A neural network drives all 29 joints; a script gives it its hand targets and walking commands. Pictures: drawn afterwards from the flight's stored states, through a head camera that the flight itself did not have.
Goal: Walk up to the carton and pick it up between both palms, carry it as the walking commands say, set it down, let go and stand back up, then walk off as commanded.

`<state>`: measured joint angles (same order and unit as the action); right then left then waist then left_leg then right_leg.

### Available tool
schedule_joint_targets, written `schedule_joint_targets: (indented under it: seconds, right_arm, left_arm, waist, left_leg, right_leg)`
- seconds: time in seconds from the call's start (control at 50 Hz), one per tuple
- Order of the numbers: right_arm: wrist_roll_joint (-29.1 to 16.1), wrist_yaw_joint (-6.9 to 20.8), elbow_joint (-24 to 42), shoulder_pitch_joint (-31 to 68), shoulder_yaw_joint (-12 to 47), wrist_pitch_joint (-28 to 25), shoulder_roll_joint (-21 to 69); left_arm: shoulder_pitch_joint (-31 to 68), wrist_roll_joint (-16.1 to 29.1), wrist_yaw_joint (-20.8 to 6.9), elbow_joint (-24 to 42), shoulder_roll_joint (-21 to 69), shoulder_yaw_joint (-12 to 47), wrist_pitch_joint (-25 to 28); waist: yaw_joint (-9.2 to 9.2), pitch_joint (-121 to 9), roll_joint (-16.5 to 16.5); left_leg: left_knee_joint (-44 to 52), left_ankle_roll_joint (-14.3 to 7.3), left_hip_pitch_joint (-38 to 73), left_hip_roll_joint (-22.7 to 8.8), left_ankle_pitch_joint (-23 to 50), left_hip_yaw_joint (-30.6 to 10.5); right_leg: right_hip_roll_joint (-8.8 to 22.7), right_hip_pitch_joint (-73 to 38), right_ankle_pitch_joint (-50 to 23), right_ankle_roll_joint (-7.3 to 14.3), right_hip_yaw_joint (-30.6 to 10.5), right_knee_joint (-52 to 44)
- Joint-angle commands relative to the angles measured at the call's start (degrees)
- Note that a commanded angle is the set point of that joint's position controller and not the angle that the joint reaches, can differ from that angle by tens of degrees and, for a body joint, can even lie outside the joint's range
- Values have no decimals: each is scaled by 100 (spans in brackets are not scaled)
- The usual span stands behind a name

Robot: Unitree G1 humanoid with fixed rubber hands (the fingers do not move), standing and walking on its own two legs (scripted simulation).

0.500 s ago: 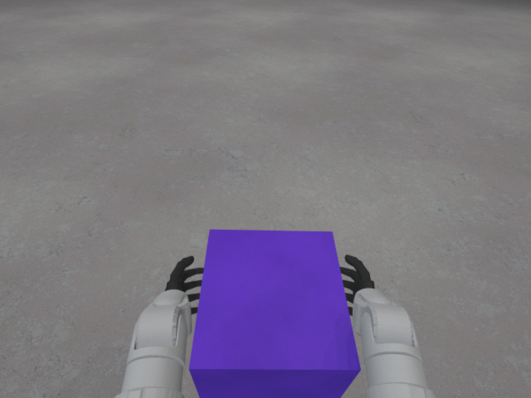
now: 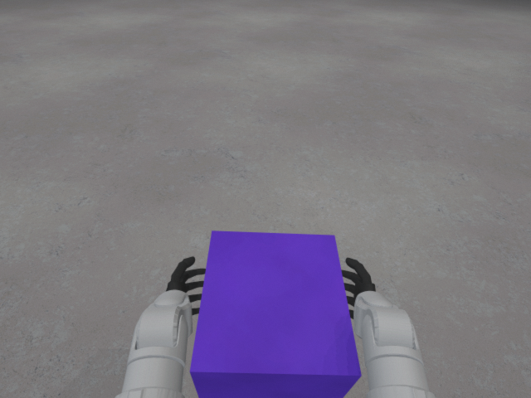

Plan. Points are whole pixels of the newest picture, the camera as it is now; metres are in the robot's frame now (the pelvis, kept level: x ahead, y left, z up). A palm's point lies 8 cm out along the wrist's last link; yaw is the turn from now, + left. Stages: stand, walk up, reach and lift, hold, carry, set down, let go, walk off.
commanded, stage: hold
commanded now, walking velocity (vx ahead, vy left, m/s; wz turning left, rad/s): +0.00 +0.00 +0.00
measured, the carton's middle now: (269, 329) +0.27 +0.00 -0.04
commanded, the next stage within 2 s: carry in 0.24 s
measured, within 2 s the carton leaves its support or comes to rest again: neither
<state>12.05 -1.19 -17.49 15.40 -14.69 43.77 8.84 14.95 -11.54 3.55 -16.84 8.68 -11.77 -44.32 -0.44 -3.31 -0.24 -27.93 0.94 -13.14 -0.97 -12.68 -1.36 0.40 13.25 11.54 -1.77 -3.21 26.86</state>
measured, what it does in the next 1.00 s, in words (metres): steps to the left: left foot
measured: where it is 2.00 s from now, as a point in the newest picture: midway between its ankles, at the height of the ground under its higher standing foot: outside the picture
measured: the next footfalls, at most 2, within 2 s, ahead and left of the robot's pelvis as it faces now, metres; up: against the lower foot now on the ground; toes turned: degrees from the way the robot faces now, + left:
left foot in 0.88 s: +0.02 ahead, +0.19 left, +0.00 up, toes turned +13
right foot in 1.12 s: -0.01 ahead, -0.03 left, +0.00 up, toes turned +8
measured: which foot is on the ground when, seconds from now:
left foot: down 0.00-0.66, up 0.68-0.86, down 0.88-1.00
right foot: down 0.00-0.90, up 0.92-1.00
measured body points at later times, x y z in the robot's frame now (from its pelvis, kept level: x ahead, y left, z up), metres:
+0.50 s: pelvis -0.02 +0.02 -0.02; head -0.08 +0.03 +0.42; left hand +0.27 +0.18 +0.03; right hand +0.27 -0.12 +0.03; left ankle +0.03 +0.13 -0.74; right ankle +0.03 -0.14 -0.74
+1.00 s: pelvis -0.08 +0.08 -0.04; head -0.12 +0.07 +0.41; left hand +0.15 +0.30 +0.04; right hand +0.23 +0.01 +0.03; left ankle -0.02 +0.18 -0.74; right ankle -0.03 -0.08 -0.70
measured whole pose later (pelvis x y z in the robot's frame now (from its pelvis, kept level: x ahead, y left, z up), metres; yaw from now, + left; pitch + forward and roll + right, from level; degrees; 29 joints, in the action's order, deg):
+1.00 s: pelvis -0.08 +0.08 -0.04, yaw +14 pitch -1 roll -1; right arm 6.1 -5.5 4.4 14.8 -11.2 67.9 8.7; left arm 14.5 -9.2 6.6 5.4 8.5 -7.5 -68.2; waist -1.1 -6.0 -0.8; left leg -47.3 -4.0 -29.6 2.9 -17.0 1.5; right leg 9.7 28.9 30.7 -6.0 4.9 62.2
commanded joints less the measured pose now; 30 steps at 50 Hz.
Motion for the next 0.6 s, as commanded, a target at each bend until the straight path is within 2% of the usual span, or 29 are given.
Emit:
schedule_joint_targets:
  seconds: [0.0,0.02,0.04,0.06,0.08,0.1,0.12,0.14,0.18,0.2,0.22,0.24,0.26,0.28,0.3,0.32,0.34,0.36,0.38,0.4,0.42,0.44,0.46,0.48,0.5,0.52,0.54,0.56,0.58]
  right_arm:
    - [-1664,1597,1072,3046,4146,-165,6036]
    - [-1681,1586,1098,3000,4220,-164,6018]
    - [-1744,1581,1200,2961,4301,-178,6045]
    - [-1700,1590,1024,2756,4200,-136,6032]
    - [-1746,1599,1273,2914,4308,-155,6036]
    - [-1759,1584,1292,2923,4349,-165,6105]
    - [-1798,1573,1397,3026,4366,-181,6059]
    - [-1807,1571,1552,3078,4457,-185,6056]
    - [-1804,1574,1540,3235,4405,-174,6012]
    - [-1865,1581,1546,3314,4440,-205,6076]
    - [-2105,1501,1675,4235,4338,-248,5575]
    - [-2183,1433,1824,4108,4475,-196,5600]
    - [-2238,1403,1903,3994,4503,-127,5619]
    - [-2289,1353,1807,3905,4544,15,5725]
    - [-2303,1303,1691,3861,4539,137,5689]
    - [-2317,1294,1590,3834,4468,262,5687]
    - [-2377,1296,1637,3767,4532,379,5661]
    - [-2439,1287,1410,3777,4504,513,5662]
    - [-2573,1288,1681,4192,4569,613,5625]
    - [-2661,1261,1857,4290,4649,735,5685]
    - [-2720,1255,1911,4357,4634,874,5647]
    - [-2820,1222,2169,4415,4664,996,5636]
    - [-2859,1201,2272,4523,4674,1165,5626]
    - [-2982,1189,2255,4641,4646,1315,5667]
    - [-2958,1142,2344,4779,4604,1444,5664]
    - [-3075,1072,2802,4941,4725,1559,5617]
    - [-3061,1025,2775,4856,4673,1710,5613]
    - [-2996,987,2784,4658,4629,1813,5634]
    - [-2972,965,2921,4657,4609,1885,5592]
  left_arm:
    - [3785,1637,-1730,1653,5648,3985,342]
    - [3579,1655,-1733,1563,5652,3972,321]
    - [3573,1718,-1709,1605,5706,4000,360]
    - [3437,1632,-1673,1676,5611,3954,341]
    - [3456,1630,-1677,1740,5605,3983,350]
    - [3568,1681,-1676,1722,5761,4072,345]
    - [3471,1670,-1693,1686,5676,4013,338]
    - [3538,1731,-1695,1868,5720,4154,356]
    - [3475,1674,-1681,1709,5652,3969,346]
    - [3656,1721,-1690,1818,5683,4069,372]
    - [4663,1886,-1691,2021,5491,4100,448]
    - [4209,1892,-1625,1991,5489,4105,420]
    - [3988,1930,-1588,2073,5476,4125,346]
    - [4137,2029,-1545,2190,5346,4112,240]
    - [3951,1981,-1510,1938,5199,3999,84]
    - [4126,1977,-1460,2047,5147,4022,-25]
    - [4174,2010,-1435,2099,5165,4112,-122]
    - [4158,1965,-1410,1910,5059,3985,-266]
    - [4377,2028,-1405,1925,5127,4055,-386]
    - [4566,2159,-1361,2214,5209,4196,-508]
    - [4541,2188,-1334,2162,5249,4167,-662]
    - [4731,2381,-1302,2439,5302,4288,-813]
    - [4877,2516,-1266,2605,5368,4351,-991]
    - [4946,2525,-1210,2749,5273,4339,-1138]
    - [5032,2623,-1238,2642,5489,4466,-1285]
    - [4978,2829,-1241,2892,5577,4538,-1422]
    - [4612,2807,-1256,2743,5567,4461,-1603]
    - [4522,2855,-1245,2863,5532,4387,-1685]
    - [4503,2931,-1256,2882,5615,4419,-1805]
  waist:
    - [77,-2362,-80]
    - [63,-2340,38]
    - [49,-2288,35]
    - [34,-2280,-26]
    - [2,-2287,29]
    - [51,-2437,58]
    - [-31,-2365,20]
    - [25,-2501,120]
    - [-28,-2187,170]
    - [-13,-2373,24]
    - [116,-3250,80]
    - [17,-3348,-35]
    - [-39,-3381,-113]
    - [-72,-3313,146]
    - [-104,-3135,434]
    - [-112,-2950,442]
    - [-76,-2810,700]
    - [-68,-2640,919]
    - [-63,-2443,973]
    - [-5,-2406,931]
    - [32,-2335,781]
    - [96,-2210,415]
    - [109,-1958,-450]
    - [127,-1934,-1769]
    - [153,-2005,-1762]
    - [131,-2024,-1532]
    - [95,-2134,-1384]
    - [94,-2407,-1197]
    - [102,-2513,-1448]
  left_leg:
    - [533,-60,1248,728,1147,-176]
    - [531,-67,1231,713,1216,-215]
    - [545,-122,1240,694,1372,-214]
    - [589,-85,1286,654,1446,-228]
    - [556,-109,1314,695,1330,-203]
    - [532,-121,1337,707,1339,-224]
    - [517,-129,1158,720,1254,-211]
    - [486,-128,1258,715,1385,-243]
    - [530,-155,1127,730,1134,-206]
    - [478,-139,1157,721,1000,-224]
    - [-548,-262,862,-809,2319,-363]
    - [-781,-220,522,-589,2370,-287]
    - [-879,-199,188,-516,2274,-300]
    - [-1003,-151,-195,-382,1618,-209]
    - [-1165,-113,-599,-207,1013,-132]
    - [-1354,-91,-1004,-53,219,-45]
    - [-1376,-100,-1180,71,-811,20]
    - [-1434,-154,-1295,110,-1365,39]
    - [-1300,-174,-1262,84,-1373,21]
    - [-1206,-229,-1055,3,-1178,-50]
    - [-1092,-292,-788,-17,-1043,-123]
    - [-589,-384,-467,-85,-931,-428]
    - [157,-604,-572,-586,-659,-1305]
    - [827,-889,-413,-1227,-317,-2378]
    - [762,-1127,-311,-1399,413,-2572]
    - [573,-1238,-421,-1299,909,-2555]
    - [340,-1170,-320,-1176,1210,-2250]
    - [52,-1092,-225,-1004,1740,-2013]
    - [-279,-1017,-214,-802,2637,-1708]
  right_leg:
    - [-680,-1085,-1230,77,-89,-413]
    - [-683,-1106,-1279,66,-92,-394]
    - [-670,-1045,-1436,71,-124,-392]
    - [-694,-1082,-1434,53,-88,-404]
    - [-670,-1036,-1404,59,-129,-400]
    - [-692,-1057,-1352,53,-101,-389]
    - [-673,-1084,-1346,53,-132,-364]
    - [-703,-1089,-1439,40,-134,-352]
    - [-668,-992,-1169,45,-123,-373]
    - [-653,-1014,-1041,61,-137,-334]
    - [912,-596,-2458,159,37,739]
    - [908,-724,-2957,214,-169,749]
    - [996,-799,-3117,255,-230,812]
    - [1107,-903,-3018,274,-354,752]
    - [1270,-914,-2735,348,-567,630]
    - [1523,-940,-2284,532,-915,441]
    - [1761,-816,-1789,663,-1123,265]
    - [1846,-598,-873,733,-1245,38]
    - [1845,-212,-80,742,-1247,-134]
    - [1808,131,425,672,-1117,-158]
    - [1672,464,610,581,-908,-9]
    - [1368,857,955,400,-478,501]
    - [827,1216,1374,123,151,1185]
    - [125,1762,1758,-90,897,2347]
    - [70,1931,1945,-176,775,3053]
    - [92,1874,1984,-159,516,3397]
    - [155,1826,1741,-160,470,3105]
    - [139,1580,1586,-155,516,2733]
    - [76,1192,1486,-107,637,2155]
